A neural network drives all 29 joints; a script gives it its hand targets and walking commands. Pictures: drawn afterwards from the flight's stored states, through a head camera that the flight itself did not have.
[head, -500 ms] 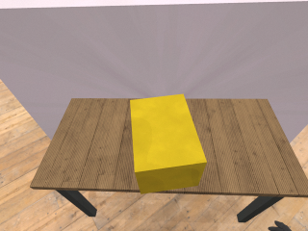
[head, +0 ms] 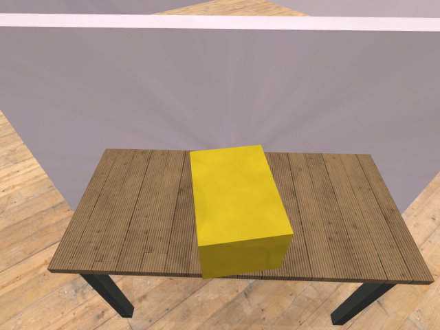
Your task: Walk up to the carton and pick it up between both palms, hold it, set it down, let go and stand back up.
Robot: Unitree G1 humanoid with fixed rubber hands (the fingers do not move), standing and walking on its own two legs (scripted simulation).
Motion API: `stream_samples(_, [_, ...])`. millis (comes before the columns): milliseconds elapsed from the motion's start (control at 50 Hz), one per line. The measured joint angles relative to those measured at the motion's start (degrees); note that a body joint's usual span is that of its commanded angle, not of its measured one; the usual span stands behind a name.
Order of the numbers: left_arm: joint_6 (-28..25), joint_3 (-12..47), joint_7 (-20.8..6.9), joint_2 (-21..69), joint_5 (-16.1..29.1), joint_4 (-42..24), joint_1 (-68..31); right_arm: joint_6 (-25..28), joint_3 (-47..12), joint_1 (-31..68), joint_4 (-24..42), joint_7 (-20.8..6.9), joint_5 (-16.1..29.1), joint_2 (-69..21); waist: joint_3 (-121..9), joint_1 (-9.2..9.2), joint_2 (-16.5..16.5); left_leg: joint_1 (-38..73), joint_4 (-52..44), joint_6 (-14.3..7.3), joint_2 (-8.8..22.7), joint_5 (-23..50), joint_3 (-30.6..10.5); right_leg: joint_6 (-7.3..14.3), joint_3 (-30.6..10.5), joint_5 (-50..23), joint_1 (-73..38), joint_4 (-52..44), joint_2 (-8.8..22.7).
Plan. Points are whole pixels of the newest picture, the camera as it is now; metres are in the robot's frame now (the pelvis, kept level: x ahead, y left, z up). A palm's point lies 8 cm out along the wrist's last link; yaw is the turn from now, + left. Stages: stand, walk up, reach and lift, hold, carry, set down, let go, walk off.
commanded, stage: walk up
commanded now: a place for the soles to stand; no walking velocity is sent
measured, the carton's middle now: (233, 208) +0.46 +0.01 -0.12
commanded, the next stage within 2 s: reach and lift in 1.20 s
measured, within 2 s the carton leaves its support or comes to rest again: neither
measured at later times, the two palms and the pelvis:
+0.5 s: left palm out of the picture +0.09 +0.31 -0.10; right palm out of the picture +0.11 -0.32 -0.11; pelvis +0.01 -0.01 +0.00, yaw -1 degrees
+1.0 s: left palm out of the picture +0.13 +0.30 -0.10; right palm out of the picture +0.11 -0.33 -0.11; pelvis +0.03 -0.01 +0.00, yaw -2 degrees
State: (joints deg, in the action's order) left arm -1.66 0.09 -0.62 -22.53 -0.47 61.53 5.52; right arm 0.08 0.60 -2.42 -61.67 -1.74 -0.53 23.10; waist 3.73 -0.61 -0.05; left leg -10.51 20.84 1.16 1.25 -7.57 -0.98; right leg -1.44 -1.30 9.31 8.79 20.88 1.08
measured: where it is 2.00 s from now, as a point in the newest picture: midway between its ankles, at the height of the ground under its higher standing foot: outside the picture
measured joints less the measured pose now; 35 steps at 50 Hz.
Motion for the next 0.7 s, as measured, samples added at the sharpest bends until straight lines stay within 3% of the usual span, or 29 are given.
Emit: stream_samples(700, [0.3, -0.3, 0.7, 0.1, 0.1, 1.2, -1.1, -0.5, 0.6, -0.7, -1.1, 0.5, -0.2, -0.3, 0.1, 0.72, -0.3, 2.8, -2.9, 0.7, 0.8, -0.3, 1.0, 0.6, -0.9, 0.6, -1.7, -1.6, -0.7])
